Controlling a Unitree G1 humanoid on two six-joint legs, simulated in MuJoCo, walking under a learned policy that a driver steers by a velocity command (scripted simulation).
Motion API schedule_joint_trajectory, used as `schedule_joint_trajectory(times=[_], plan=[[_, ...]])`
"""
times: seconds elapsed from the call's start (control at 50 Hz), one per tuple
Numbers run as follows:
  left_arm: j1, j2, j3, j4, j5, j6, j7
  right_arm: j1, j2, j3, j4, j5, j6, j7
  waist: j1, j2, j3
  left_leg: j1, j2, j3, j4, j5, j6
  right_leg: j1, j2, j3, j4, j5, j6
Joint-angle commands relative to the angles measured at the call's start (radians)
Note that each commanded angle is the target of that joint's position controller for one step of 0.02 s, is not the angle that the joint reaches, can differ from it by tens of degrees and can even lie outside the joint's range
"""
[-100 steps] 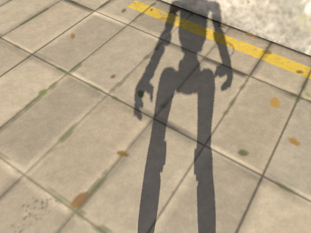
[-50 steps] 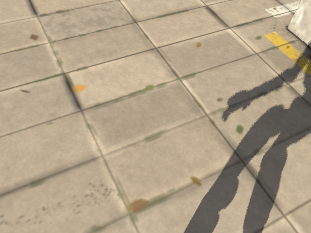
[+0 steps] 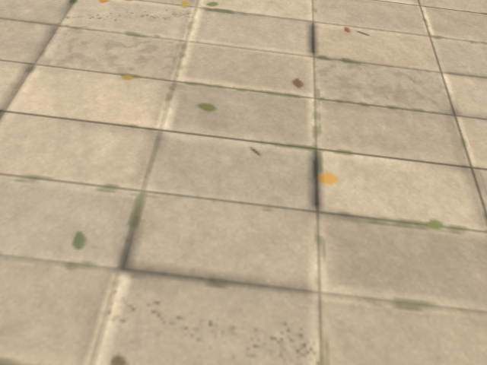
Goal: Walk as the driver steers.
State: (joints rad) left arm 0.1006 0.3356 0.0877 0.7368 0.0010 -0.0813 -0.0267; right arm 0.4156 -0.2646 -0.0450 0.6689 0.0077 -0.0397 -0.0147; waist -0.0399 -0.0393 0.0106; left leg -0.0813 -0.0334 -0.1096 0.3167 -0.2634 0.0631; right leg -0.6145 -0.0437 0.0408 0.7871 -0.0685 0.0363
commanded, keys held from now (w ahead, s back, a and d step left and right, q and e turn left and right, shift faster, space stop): w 0.68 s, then w+e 0.06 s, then e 0.26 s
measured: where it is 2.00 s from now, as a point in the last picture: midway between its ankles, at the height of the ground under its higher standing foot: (213, 313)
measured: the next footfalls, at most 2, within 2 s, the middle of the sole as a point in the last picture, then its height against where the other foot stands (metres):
right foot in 0.24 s outside the picture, level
left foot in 0.74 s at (175, 328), level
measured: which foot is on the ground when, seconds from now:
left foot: down 0.00-0.24, up 0.26-0.72, down 0.74-1.00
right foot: up 0.00-0.22, down 0.24-0.74, up 0.76-1.00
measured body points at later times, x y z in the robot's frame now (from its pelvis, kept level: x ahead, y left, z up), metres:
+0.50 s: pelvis +0.28 -0.04 +0.00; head +0.31 -0.05 +0.44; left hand +0.29 +0.24 -0.12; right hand +0.46 -0.29 -0.10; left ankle +0.35 +0.12 -0.68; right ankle +0.25 -0.14 -0.75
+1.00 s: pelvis +0.53 +0.04 -0.01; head +0.58 +0.04 +0.44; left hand +0.68 +0.31 -0.12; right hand +0.63 -0.25 -0.11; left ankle +0.55 +0.13 -0.75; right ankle +0.60 -0.11 -0.68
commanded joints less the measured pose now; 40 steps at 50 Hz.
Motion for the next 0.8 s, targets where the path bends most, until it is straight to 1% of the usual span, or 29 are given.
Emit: schedule_joint_trajectory(times=[0.02, 0.06, 0.1, 0.16, 0.18, 0.2, 0.22, 0.24, 0.26, 0.28, 0.3, 0.32, 0.34, 0.36, 0.38, 0.42, 0.46, 0.48, 0.54, 0.58, 0.6, 0.66, 0.68, 0.7, 0.72, 0.74, 0.76, 0.78, 0.8], plan=[[-0.164, 0.033, -0.006, -0.094, -0.007, -0.023, -0.011, -0.005, -0.191, -0.057, -0.039, 0.006, -0.020, -0.012, -0.032, 0.166, 0.047, -0.004, 0.193, -0.151, -0.134, 0.114, 0.135, -0.039, 0.020, -0.017, -0.151, 0.108, 0.019], [-0.210, 0.031, -0.013, -0.112, -0.013, -0.028, -0.020, 0.027, -0.193, -0.057, -0.014, 0.011, -0.019, -0.009, -0.054, 0.159, 0.070, 0.003, 0.211, -0.159, -0.125, 0.133, 0.140, -0.029, 0.022, -0.021, -0.198, 0.115, 0.010], [-0.235, 0.037, -0.015, -0.126, -0.015, -0.035, -0.029, 0.044, -0.195, -0.057, 0.006, 0.015, -0.015, -0.007, -0.063, 0.158, 0.088, 0.038, 0.232, -0.174, -0.104, 0.169, 0.140, -0.036, 0.023, -0.025, -0.238, 0.091, -0.011], [-0.208, 0.059, -0.009, -0.130, -0.016, -0.044, -0.036, 0.045, -0.204, -0.061, 0.027, 0.016, -0.005, -0.009, -0.042, 0.182, 0.086, 0.092, 0.264, -0.192, -0.062, 0.298, 0.123, 0.017, 0.034, -0.042, -0.279, 0.023, -0.051], [-0.173, 0.072, -0.003, -0.125, -0.015, -0.045, -0.033, 0.034, -0.208, -0.062, 0.027, 0.015, -0.002, -0.010, -0.020, 0.197, 0.065, 0.104, 0.262, -0.186, -0.023, 0.429, 0.113, 0.074, 0.051, -0.061, -0.285, -0.011, -0.069], [-0.100, 0.093, 0.009, -0.110, -0.012, -0.045, -0.026, 0.019, -0.208, -0.061, 0.026, 0.013, 0.001, -0.010, 0.024, 0.202, 0.011, 0.107, 0.238, -0.158, 0.065, 0.630, 0.097, 0.188, 0.080, -0.091, -0.306, -0.017, -0.094], [0.031, 0.127, 0.026, -0.079, -0.008, -0.044, -0.017, 0.009, -0.191, -0.053, 0.023, 0.009, 0.003, -0.011, 0.090, 0.186, -0.090, 0.064, 0.188, -0.109, 0.230, 0.765, 0.069, 0.394, 0.076, -0.093, -0.310, 0.021, -0.132], [0.224, 0.175, 0.036, -0.058, 0.007, -0.043, -0.009, -0.002, -0.151, -0.034, 0.000, -0.008, 0.002, -0.012, 0.172, 0.111, -0.252, -0.127, 0.135, -0.087, 0.513, 0.575, 0.034, 0.715, -0.086, 0.087, -0.264, 0.009, -0.209], [0.329, 0.245, 0.054, -0.016, 0.014, -0.036, -0.013, 0.134, -0.043, -0.006, -0.010, 0.009, -0.014, -0.009, 0.110, -0.233, -0.409, -0.499, -0.053, -0.036, 0.904, -0.148, -0.047, 1.048, -0.335, 0.604, -0.369, -0.234, -0.371], [0.319, 0.143, 0.027, -0.012, -0.015, -0.038, -0.018, 0.083, -0.134, -0.018, 0.001, 0.027, -0.029, -0.007, 0.141, -0.188, -0.351, -0.623, -0.035, -0.115, 1.016, -0.290, -0.049, 1.015, -0.344, 0.741, -0.497, -0.389, -0.361], [0.253, 0.102, 0.014, -0.015, -0.017, -0.032, -0.009, -0.031, -0.183, -0.034, -0.018, 0.043, -0.036, 0.000, 0.144, -0.114, -0.181, -0.686, 0.020, -0.084, 1.036, -0.220, -0.043, 0.879, -0.314, 0.570, -0.505, -0.372, -0.320], [0.201, 0.086, 0.006, -0.024, -0.005, -0.024, -0.003, -0.099, -0.175, -0.027, -0.032, 0.031, -0.043, 0.001, 0.122, -0.023, -0.105, -0.661, 0.072, -0.038, 0.997, -0.143, -0.036, 0.743, -0.273, 0.448, -0.516, -0.275, -0.295], [0.164, 0.067, -0.001, -0.026, 0.003, -0.020, -0.002, -0.140, -0.164, -0.029, -0.040, 0.011, -0.048, 0.005, 0.094, 0.008, -0.042, -0.639, 0.105, -0.012, 0.930, -0.093, -0.037, 0.629, -0.232, 0.369, -0.540, -0.171, -0.286], [0.145, 0.053, -0.008, -0.031, 0.014, -0.022, 0.001, -0.129, -0.153, -0.031, -0.036, 0.007, -0.046, 0.009, 0.062, -0.010, -0.032, -0.589, 0.132, -0.010, 0.892, -0.058, -0.036, 0.562, -0.203, 0.315, -0.566, -0.108, -0.280], [0.139, 0.051, -0.009, -0.030, 0.011, -0.026, 0.001, -0.109, -0.133, -0.027, -0.028, 0.009, -0.041, 0.012, 0.046, -0.030, -0.031, -0.558, 0.141, -0.002, 0.862, -0.045, -0.041, 0.526, -0.189, 0.284, -0.591, -0.069, -0.285], [0.146, 0.060, -0.008, -0.015, -0.004, -0.034, 0.003, -0.105, -0.098, -0.017, -0.025, 0.005, -0.030, 0.013, 0.029, -0.037, -0.012, -0.557, 0.155, 0.022, 0.792, -0.041, -0.057, 0.475, -0.183, 0.218, -0.629, 0.004, -0.300], [0.157, 0.085, -0.002, -0.003, -0.010, -0.036, 0.008, -0.170, -0.082, -0.008, -0.050, -0.007, -0.030, 0.011, 0.037, -0.022, 0.019, -0.593, 0.165, 0.043, 0.685, 0.031, -0.080, 0.453, -0.178, 0.159, -0.658, 0.077, -0.305], [0.162, 0.092, -0.001, 0.001, -0.012, -0.033, 0.010, -0.201, -0.076, -0.004, -0.057, -0.009, -0.033, 0.013, 0.045, -0.017, 0.025, -0.592, 0.166, 0.051, 0.617, 0.096, -0.084, 0.452, -0.163, 0.124, -0.663, 0.099, -0.294], [0.195, 0.107, 0.000, 0.015, -0.020, -0.022, 0.014, -0.314, -0.053, 0.007, -0.077, -0.002, -0.049, 0.027, 0.088, -0.012, 0.043, -0.523, 0.133, 0.091, 0.388, 0.290, -0.082, 0.439, -0.114, 0.031, -0.659, 0.125, -0.249], [0.251, 0.122, 0.002, 0.035, -0.025, -0.015, 0.015, -0.382, -0.054, 0.007, -0.093, 0.006, -0.056, 0.039, 0.119, -0.012, 0.048, -0.494, 0.110, 0.106, 0.304, 0.352, -0.078, 0.474, -0.131, 0.032, -0.651, 0.111, -0.241], [0.270, 0.127, 0.002, 0.044, -0.028, -0.009, 0.015, -0.406, -0.060, 0.005, -0.103, 0.010, -0.058, 0.044, 0.126, -0.015, 0.053, -0.497, 0.105, 0.102, 0.273, 0.356, -0.071, 0.508, -0.148, 0.040, -0.641, 0.112, -0.237], [0.296, 0.142, 0.007, 0.064, -0.031, 0.012, 0.020, -0.437, -0.088, -0.006, -0.124, 0.011, -0.062, 0.058, 0.111, -0.025, 0.054, -0.505, 0.087, 0.096, 0.207, 0.268, -0.033, 0.631, -0.200, 0.056, -0.579, 0.190, -0.212], [0.293, 0.150, 0.010, 0.066, -0.030, 0.018, 0.023, -0.413, -0.103, -0.014, -0.121, 0.010, -0.062, 0.060, 0.090, -0.034, 0.036, -0.465, 0.073, 0.105, 0.195, 0.228, -0.018, 0.661, -0.205, 0.053, -0.538, 0.278, -0.200], [0.285, 0.158, 0.011, 0.066, -0.030, 0.024, 0.026, -0.352, -0.125, -0.027, -0.109, 0.006, -0.062, 0.057, 0.048, -0.043, -0.004, -0.358, 0.047, 0.124, 0.176, 0.201, 0.002, 0.661, -0.192, 0.046, -0.450, 0.426, -0.186], [0.275, 0.144, 0.003, 0.063, -0.026, 0.030, 0.028, -0.211, -0.164, -0.050, -0.072, 0.004, -0.061, 0.050, -0.032, -0.031, -0.090, -0.156, 0.030, 0.140, 0.153, 0.216, 0.031, 0.612, -0.147, 0.017, -0.279, 0.512, -0.161], [0.270, 0.093, -0.020, 0.037, -0.005, 0.027, 0.029, -0.030, -0.230, -0.072, -0.041, -0.010, -0.057, 0.036, -0.108, 0.028, -0.239, 0.155, 0.175, 0.001, 0.209, 0.247, 0.087, 0.422, -0.097, -0.009, -0.002, 0.305, -0.125], [0.409, -0.034, -0.058, 0.013, -0.006, 0.010, 0.025, 0.013, -0.320, -0.088, -0.034, -0.030, -0.052, 0.035, -0.038, 0.294, -0.392, 0.498, 0.454, -0.469, 0.149, 0.166, 0.243, 0.030, 0.082, -0.034, 0.382, -0.346, -0.049], [0.364, 0.058, -0.038, 0.036, -0.026, -0.001, 0.024, 0.021, -0.221, -0.065, -0.042, -0.026, -0.049, 0.034, -0.081, 0.251, -0.422, 0.465, 0.464, -0.574, 0.065, 0.229, 0.238, -0.046, 0.079, 0.108, 0.505, -0.518, -0.042], [0.279, 0.117, -0.017, 0.010, -0.048, -0.001, 0.025, -0.046, -0.179, -0.048, -0.044, -0.026, -0.050, 0.031, -0.075, 0.199, -0.268, 0.345, 0.437, -0.378, 0.074, 0.412, 0.203, -0.091, 0.042, 0.105, 0.545, -0.476, -0.036]])
Keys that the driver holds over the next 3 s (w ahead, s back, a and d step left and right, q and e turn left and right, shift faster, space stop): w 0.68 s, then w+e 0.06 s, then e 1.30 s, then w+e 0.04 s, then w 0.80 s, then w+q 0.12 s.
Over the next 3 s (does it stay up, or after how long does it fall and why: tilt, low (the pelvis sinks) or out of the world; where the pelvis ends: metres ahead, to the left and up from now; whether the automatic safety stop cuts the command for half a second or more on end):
stays up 0.90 -0.22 -0.02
